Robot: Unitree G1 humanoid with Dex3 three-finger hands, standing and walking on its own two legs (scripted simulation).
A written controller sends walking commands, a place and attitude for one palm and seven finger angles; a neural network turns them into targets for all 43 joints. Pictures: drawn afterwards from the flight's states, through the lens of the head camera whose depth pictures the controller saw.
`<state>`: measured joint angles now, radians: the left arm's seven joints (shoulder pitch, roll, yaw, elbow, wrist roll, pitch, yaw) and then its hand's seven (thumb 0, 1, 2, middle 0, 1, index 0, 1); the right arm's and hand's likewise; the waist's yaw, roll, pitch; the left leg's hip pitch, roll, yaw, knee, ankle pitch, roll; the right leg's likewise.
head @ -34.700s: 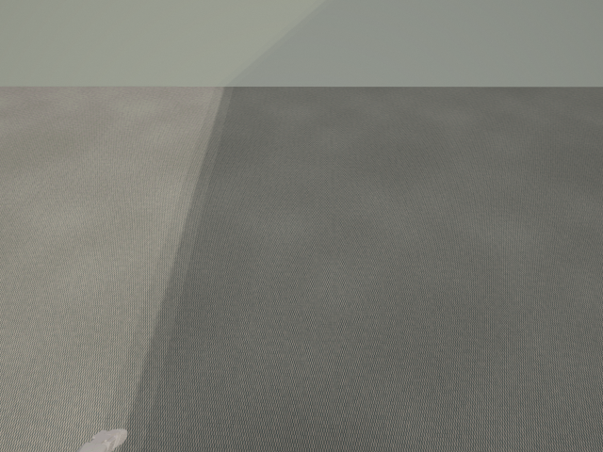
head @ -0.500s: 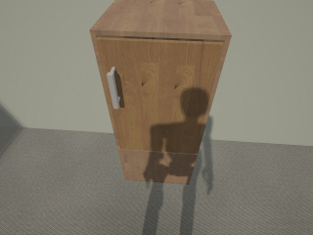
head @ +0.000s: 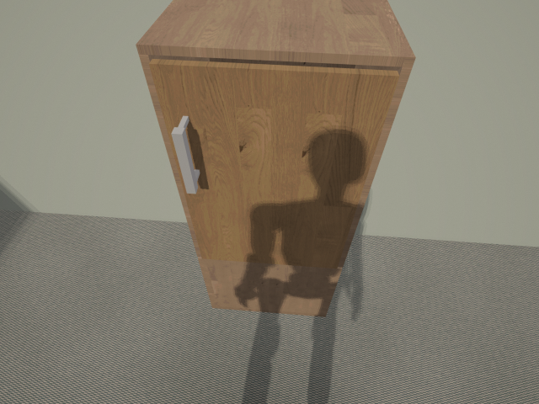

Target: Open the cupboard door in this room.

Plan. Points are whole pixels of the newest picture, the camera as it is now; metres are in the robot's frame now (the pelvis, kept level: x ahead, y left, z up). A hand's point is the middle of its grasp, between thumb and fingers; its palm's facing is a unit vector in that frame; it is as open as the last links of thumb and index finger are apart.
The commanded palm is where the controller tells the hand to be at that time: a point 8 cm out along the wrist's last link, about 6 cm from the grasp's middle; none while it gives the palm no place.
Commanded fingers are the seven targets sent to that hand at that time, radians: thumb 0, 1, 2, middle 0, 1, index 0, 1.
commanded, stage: come to a stop and stand still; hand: left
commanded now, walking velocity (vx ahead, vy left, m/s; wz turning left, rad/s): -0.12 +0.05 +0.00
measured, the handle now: (188, 156) +0.53 +0.19 +0.06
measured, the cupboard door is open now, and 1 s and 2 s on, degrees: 0 0 0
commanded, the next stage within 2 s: look again from close up in 0.66 s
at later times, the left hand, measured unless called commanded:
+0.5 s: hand out of the picture -0.01 +0.21 -0.16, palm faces +0.00 -0.97 -0.23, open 7.4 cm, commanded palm none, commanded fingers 0.00 0.90 0.90 -0.20 -0.30 -0.20 -0.30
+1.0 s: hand out of the picture +0.00 +0.19 -0.16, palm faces -0.03 -0.98 -0.21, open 7.3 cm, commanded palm none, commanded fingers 0.00 0.90 0.90 -0.20 -0.30 -0.20 -0.30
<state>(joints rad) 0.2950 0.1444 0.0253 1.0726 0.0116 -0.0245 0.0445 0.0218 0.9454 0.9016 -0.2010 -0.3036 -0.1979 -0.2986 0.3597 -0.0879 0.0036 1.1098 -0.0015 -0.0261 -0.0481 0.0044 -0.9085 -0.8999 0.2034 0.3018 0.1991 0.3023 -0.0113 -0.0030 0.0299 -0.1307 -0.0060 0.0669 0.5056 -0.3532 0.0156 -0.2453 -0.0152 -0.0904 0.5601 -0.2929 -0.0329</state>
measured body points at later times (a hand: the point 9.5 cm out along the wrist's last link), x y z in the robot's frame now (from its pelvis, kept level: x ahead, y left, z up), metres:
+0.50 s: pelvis -0.05 +0.03 +0.00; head -0.06 +0.01 +0.45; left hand -0.01 +0.26 -0.14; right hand -0.01 -0.21 -0.15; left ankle -0.05 +0.10 -0.73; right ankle +0.00 -0.09 -0.73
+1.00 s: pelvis -0.02 +0.01 +0.01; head -0.01 +0.00 +0.46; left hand +0.01 +0.24 -0.15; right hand -0.02 -0.22 -0.15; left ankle -0.05 +0.10 -0.73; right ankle +0.00 -0.09 -0.73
